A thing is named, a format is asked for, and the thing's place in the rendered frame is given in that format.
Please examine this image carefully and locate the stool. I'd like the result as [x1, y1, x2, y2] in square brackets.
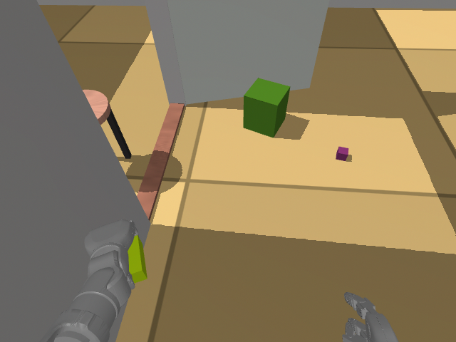
[83, 90, 131, 159]

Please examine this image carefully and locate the right robot hand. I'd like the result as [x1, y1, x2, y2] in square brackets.
[342, 292, 398, 342]

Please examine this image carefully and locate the left robot hand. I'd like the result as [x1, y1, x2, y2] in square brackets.
[84, 219, 139, 290]

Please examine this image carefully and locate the left robot arm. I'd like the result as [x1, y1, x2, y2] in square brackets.
[39, 243, 131, 342]

